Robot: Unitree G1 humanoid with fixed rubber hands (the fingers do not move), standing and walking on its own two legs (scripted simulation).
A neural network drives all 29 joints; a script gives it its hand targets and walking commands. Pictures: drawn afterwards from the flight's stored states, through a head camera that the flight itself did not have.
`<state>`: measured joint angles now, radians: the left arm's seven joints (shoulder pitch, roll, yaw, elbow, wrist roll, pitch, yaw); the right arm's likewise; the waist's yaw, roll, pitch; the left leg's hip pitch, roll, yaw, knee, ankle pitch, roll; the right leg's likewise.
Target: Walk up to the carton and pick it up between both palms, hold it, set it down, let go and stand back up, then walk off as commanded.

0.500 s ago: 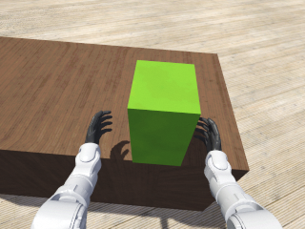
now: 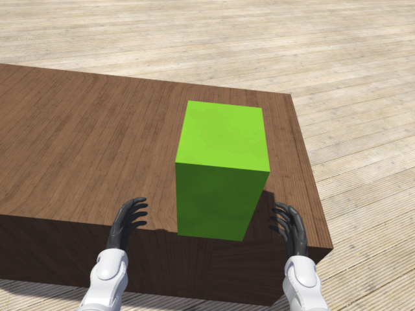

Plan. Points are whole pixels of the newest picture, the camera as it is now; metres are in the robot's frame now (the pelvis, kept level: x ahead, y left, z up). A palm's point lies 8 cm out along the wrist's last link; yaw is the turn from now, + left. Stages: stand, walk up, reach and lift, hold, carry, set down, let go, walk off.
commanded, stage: set down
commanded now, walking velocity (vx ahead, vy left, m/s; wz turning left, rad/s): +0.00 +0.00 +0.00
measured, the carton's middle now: (216, 175) +0.43 +0.00 +0.01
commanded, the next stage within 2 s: none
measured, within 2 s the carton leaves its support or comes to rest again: neither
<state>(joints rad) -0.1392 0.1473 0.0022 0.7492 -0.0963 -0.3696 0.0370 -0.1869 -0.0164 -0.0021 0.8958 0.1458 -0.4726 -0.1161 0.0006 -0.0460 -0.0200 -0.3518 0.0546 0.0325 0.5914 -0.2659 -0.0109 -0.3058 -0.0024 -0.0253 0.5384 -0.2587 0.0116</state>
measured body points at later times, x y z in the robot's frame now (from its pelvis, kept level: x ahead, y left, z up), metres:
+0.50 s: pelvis +0.02 -0.01 +0.01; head -0.01 +0.01 +0.46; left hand +0.21 +0.21 -0.01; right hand +0.23 -0.18 +0.00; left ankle +0.03 +0.12 -0.73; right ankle +0.01 -0.13 -0.73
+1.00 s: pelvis +0.04 +0.00 +0.01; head +0.01 +0.01 +0.46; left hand +0.22 +0.22 -0.03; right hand +0.21 -0.19 -0.03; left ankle +0.03 +0.12 -0.73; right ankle +0.01 -0.13 -0.73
